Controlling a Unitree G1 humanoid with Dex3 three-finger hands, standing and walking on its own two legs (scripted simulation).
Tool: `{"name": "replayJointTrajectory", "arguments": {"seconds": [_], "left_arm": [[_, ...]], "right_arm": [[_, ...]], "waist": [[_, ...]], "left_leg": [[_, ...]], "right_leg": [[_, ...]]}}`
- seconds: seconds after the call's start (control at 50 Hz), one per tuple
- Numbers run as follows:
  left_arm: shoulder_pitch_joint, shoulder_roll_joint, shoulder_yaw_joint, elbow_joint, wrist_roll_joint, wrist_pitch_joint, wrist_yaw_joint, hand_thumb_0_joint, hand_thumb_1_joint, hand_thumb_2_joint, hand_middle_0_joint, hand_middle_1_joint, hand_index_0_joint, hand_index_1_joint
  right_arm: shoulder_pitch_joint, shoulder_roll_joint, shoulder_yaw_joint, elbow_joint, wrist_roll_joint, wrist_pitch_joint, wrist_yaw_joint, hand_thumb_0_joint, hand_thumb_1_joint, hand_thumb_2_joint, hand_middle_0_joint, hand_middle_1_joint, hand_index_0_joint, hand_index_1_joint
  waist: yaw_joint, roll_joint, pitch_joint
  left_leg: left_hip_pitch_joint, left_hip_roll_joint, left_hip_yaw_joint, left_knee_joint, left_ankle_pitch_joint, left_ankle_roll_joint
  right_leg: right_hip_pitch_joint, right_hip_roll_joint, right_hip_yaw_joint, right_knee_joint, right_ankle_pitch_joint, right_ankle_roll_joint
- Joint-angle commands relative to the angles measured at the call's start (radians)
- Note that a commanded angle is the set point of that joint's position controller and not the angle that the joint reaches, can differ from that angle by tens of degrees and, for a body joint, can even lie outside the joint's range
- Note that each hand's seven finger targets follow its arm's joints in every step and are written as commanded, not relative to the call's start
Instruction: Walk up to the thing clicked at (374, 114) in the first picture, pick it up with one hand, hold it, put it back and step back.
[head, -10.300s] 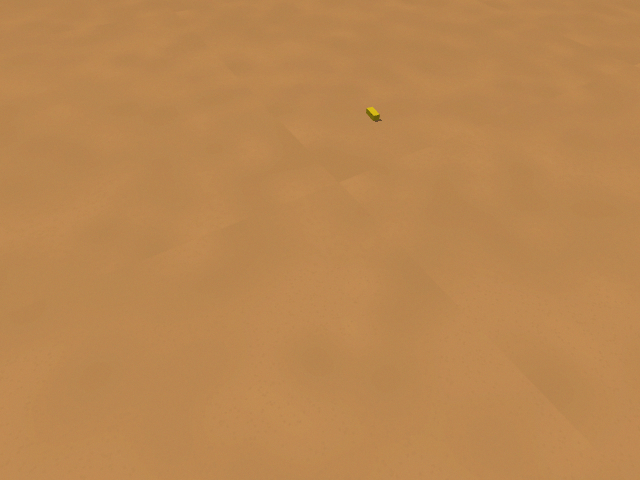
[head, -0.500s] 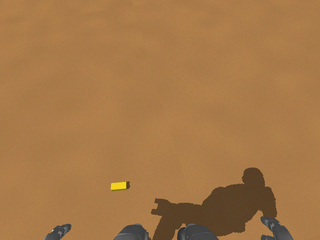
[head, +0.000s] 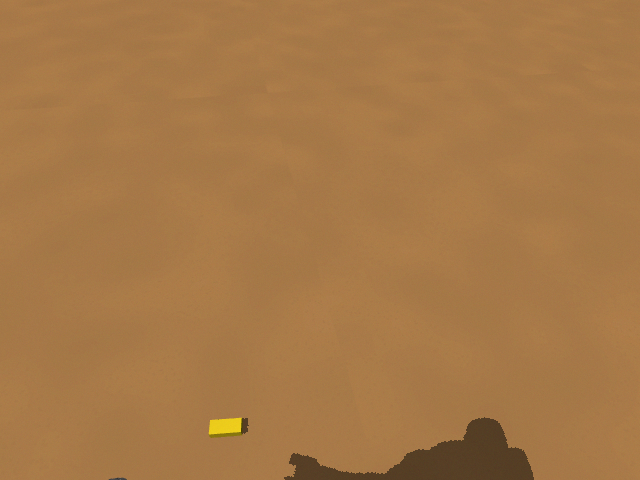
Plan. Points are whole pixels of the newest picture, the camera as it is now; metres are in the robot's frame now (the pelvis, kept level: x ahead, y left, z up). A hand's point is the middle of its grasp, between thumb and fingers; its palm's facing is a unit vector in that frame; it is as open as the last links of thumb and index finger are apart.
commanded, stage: stand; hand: left
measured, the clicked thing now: (226, 427) +0.42 +0.26 -0.76
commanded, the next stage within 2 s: none
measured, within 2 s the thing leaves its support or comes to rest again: neither
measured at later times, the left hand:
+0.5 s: hand out of the picture +0.06 +0.26 -0.15, palm faces -0.01 -0.93 -0.36, open 7.4 cm
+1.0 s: hand out of the picture +0.11 +0.25 -0.15, palm faces -0.02 -0.94 -0.34, open 7.4 cm
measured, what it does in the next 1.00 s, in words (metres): stands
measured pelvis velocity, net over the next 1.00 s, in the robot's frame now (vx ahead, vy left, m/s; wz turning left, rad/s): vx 0.02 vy -0.01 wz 0.01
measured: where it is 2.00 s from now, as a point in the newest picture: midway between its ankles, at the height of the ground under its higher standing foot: outside the picture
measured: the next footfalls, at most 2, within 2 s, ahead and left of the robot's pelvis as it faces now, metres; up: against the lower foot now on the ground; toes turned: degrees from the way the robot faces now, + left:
none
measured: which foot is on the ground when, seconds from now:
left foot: down 0.00-1.00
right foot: down 0.00-1.00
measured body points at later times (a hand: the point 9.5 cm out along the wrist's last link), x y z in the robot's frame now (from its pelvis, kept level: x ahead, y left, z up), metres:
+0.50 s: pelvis +0.00 +0.00 +0.00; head +0.01 -0.01 +0.45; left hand +0.06 +0.31 -0.13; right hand +0.09 -0.29 -0.14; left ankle +0.00 +0.14 -0.74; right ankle +0.04 -0.12 -0.74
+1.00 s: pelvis +0.02 -0.01 +0.00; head +0.04 -0.01 +0.45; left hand +0.11 +0.30 -0.13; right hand +0.09 -0.31 -0.14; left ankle +0.00 +0.14 -0.74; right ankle +0.04 -0.12 -0.74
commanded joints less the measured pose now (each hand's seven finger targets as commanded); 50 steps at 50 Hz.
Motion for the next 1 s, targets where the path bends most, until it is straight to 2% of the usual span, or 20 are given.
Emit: {"name": "replayJointTrajectory", "arguments": {"seconds": [0.0,0.08,0.1,0.14,0.22,0.24,0.28,0.34,0.36,0.42,0.52,0.64,0.7,0.74,0.82,0.9,0.92,0.98], "left_arm": [[-0.064,0.213,0.036,-0.039,-0.004,-0.022,0.009,0.0,0.9,0.9,-0.2,-0.3,-0.2,-0.3],[-0.048,0.203,0.028,-0.018,-0.002,-0.021,0.011,0.0,0.9,0.9,-0.2,-0.3,-0.2,-0.3],[-0.036,0.205,0.027,-0.011,-0.001,-0.021,0.012,0.0,0.9,0.9,-0.2,-0.3,-0.2,-0.3],[-0.045,0.211,0.025,-0.009,0.0,-0.025,0.013,0.0,0.9,0.9,-0.2,-0.3,-0.2,-0.3],[-0.029,0.211,0.019,0.0,0.0,-0.024,0.017,0.0,0.9,0.9,-0.2,-0.3,-0.2,-0.3],[-0.015,0.206,0.018,0.003,-0.001,-0.024,0.017,0.0,0.9,0.9,-0.2,-0.3,-0.2,-0.3],[-0.018,0.216,0.017,0.001,0.001,-0.024,0.019,0.0,0.9,0.9,-0.2,-0.3,-0.2,-0.3],[-0.006,0.21,0.014,0.003,0.0,-0.023,0.021,0.0,0.9,0.9,-0.2,-0.3,-0.2,-0.3],[-0.006,0.211,0.013,0.003,0.001,-0.023,0.021,0.0,0.9,0.9,-0.2,-0.3,-0.2,-0.3],[0.001,0.212,0.011,0.004,-0.001,-0.027,0.023,0.0,0.9,0.9,-0.2,-0.3,-0.2,-0.3],[-0.01,0.228,0.014,0.0,0.0,-0.022,0.025,0.0,0.9,0.9,-0.2,-0.3,-0.2,-0.3],[-0.014,0.228,0.019,-0.006,-0.002,-0.026,0.024,0.0,0.9,0.9,-0.2,-0.3,-0.2,-0.3],[-0.019,0.228,0.019,-0.008,-0.003,-0.024,0.023,0.0,0.9,0.9,-0.2,-0.3,-0.2,-0.3],[-0.022,0.217,0.018,-0.008,-0.004,-0.023,0.022,0.0,0.9,0.9,-0.2,-0.3,-0.2,-0.3],[-0.021,0.217,0.02,-0.004,-0.004,-0.018,0.022,0.0,0.9,0.9,-0.2,-0.3,-0.2,-0.3],[-0.036,0.22,0.023,-0.008,-0.002,-0.018,0.023,0.0,0.9,0.9,-0.2,-0.3,-0.2,-0.3],[-0.025,0.212,0.02,-0.007,-0.004,-0.019,0.023,0.0,0.9,0.9,-0.2,-0.3,-0.2,-0.3],[-0.039,0.213,0.022,-0.007,-0.003,-0.016,0.023,0.0,0.9,0.9,-0.2,-0.3,-0.2,-0.3]], "right_arm": [[-0.091,-0.217,-0.042,-0.059,-0.001,-0.035,-0.013,0.0,-0.9,-0.9,0.2,0.3,0.2,0.3],[-0.096,-0.229,-0.045,-0.049,-0.002,-0.031,-0.015,0.0,-0.9,-0.9,0.2,0.3,0.2,0.3],[-0.105,-0.229,-0.047,-0.048,0.0,-0.031,-0.015,0.0,-0.9,-0.9,0.2,0.3,0.2,0.3],[-0.089,-0.22,-0.043,-0.042,0.0,-0.03,-0.013,0.0,-0.9,-0.9,0.2,0.3,0.2,0.3],[-0.089,-0.222,-0.042,-0.034,0.001,-0.026,-0.013,0.0,-0.9,-0.9,0.2,0.3,0.2,0.3],[-0.092,-0.224,-0.042,-0.033,0.002,-0.024,-0.012,0.0,-0.9,-0.9,0.2,0.3,0.2,0.3],[-0.084,-0.22,-0.041,-0.03,0.002,-0.02,-0.01,0.0,-0.9,-0.9,0.2,0.3,0.2,0.3],[-0.092,-0.223,-0.04,-0.031,0.001,-0.018,-0.01,0.0,-0.9,-0.9,0.2,0.3,0.2,0.3],[-0.092,-0.224,-0.039,-0.031,0.001,-0.019,-0.01,0.0,-0.9,-0.9,0.2,0.3,0.2,0.3],[-0.096,-0.219,-0.035,-0.026,0.004,-0.018,-0.008,0.0,-0.9,-0.9,0.2,0.3,0.2,0.3],[-0.084,-0.214,-0.035,-0.021,0.003,-0.008,-0.005,0.0,-0.9,-0.9,0.2,0.3,0.2,0.3],[-0.089,-0.214,-0.031,-0.027,0.002,-0.015,-0.009,0.0,-0.9,-0.9,0.2,0.3,0.2,0.3],[-0.083,-0.216,-0.029,-0.022,0.002,-0.015,-0.012,0.0,-0.9,-0.9,0.2,0.3,0.2,0.3],[-0.08,-0.223,-0.027,-0.019,0.002,-0.016,-0.013,0.0,-0.9,-0.9,0.2,0.3,0.2,0.3],[-0.081,-0.223,-0.025,-0.019,0.004,-0.014,-0.015,0.0,-0.9,-0.9,0.2,0.3,0.2,0.3],[-0.065,-0.221,-0.022,-0.019,0.002,-0.015,-0.018,0.0,-0.9,-0.9,0.2,0.3,0.2,0.3],[-0.077,-0.231,-0.025,-0.019,0.004,-0.016,-0.017,0.0,-0.9,-0.9,0.2,0.3,0.2,0.3],[-0.071,-0.225,-0.024,-0.022,0.002,-0.014,-0.02,0.0,-0.9,-0.9,0.2,0.3,0.2,0.3]], "waist": [[0.02,0.103,-0.04],[0.017,0.095,-0.05],[0.021,0.076,-0.061],[0.008,0.049,-0.07],[0.003,0.036,-0.071],[0.009,0.035,-0.064],[0.003,0.018,-0.064],[0.006,0.016,-0.068],[0.003,0.022,-0.077],[0.007,0.02,-0.081],[0.003,-0.001,-0.038],[0.008,0.031,-0.096],[0.006,0.036,-0.094],[0.008,0.052,-0.099],[0.013,0.045,-0.091],[0.004,0.03,-0.111],[0.011,0.042,-0.109],[0.007,0.03,-0.098]], "left_leg": [[-0.163,0.115,-0.109,-0.161,-0.072,0.042],[-0.141,0.117,-0.114,-0.166,-0.071,0.046],[-0.106,0.112,-0.106,-0.145,-0.041,0.047],[-0.095,0.11,-0.098,-0.135,0.001,0.048],[-0.063,0.111,-0.095,-0.126,0.029,0.051],[-0.054,0.103,-0.089,-0.119,0.004,0.051],[-0.056,0.104,-0.088,-0.118,-0.002,0.054],[-0.048,0.104,-0.086,-0.114,0.017,0.054],[-0.044,0.108,-0.085,-0.11,0.045,0.054],[-0.035,0.105,-0.08,-0.1,0.078,0.053],[-0.07,0.09,-0.073,-0.097,-0.015,0.052],[-0.073,0.105,-0.076,-0.097,0.096,0.047],[-0.063,0.103,-0.072,-0.094,0.093,0.043],[-0.074,0.112,-0.074,-0.097,0.13,0.042],[-0.079,0.109,-0.076,-0.109,0.109,0.039],[-0.059,0.115,-0.072,-0.102,0.166,0.038],[-0.042,0.112,-0.071,-0.097,0.168,0.037],[-0.059,0.112,-0.068,-0.099,0.156,0.038]], "right_leg": [[0.105,-0.098,0.099,-0.055,-0.018,-0.025],[0.087,-0.097,0.093,-0.062,-0.014,-0.023],[0.074,-0.103,0.099,-0.073,-0.013,-0.023],[0.075,-0.106,0.101,-0.076,0.009,-0.024],[0.048,-0.109,0.101,-0.082,0.025,-0.023],[0.026,-0.107,0.105,-0.094,-0.013,-0.022],[0.022,-0.11,0.106,-0.096,-0.028,-0.022],[0.016,-0.113,0.107,-0.093,-0.015,-0.025],[0.025,-0.113,0.102,-0.085,0.023,-0.025],[0.032,-0.118,0.104,-0.088,0.052,-0.021],[-0.01,-0.12,0.125,-0.129,-0.115,-0.023],[0.083,-0.122,0.102,-0.075,0.072,-0.027],[0.07,-0.122,0.103,-0.083,0.065,-0.027],[0.098,-0.123,0.099,-0.068,0.116,-0.027],[0.099,-0.117,0.092,-0.071,0.09,-0.025],[0.117,-0.121,0.087,-0.058,0.154,-0.027],[0.103,-0.12,0.088,-0.067,0.156,-0.025],[0.107,-0.118,0.085,-0.07,0.141,-0.024]]}}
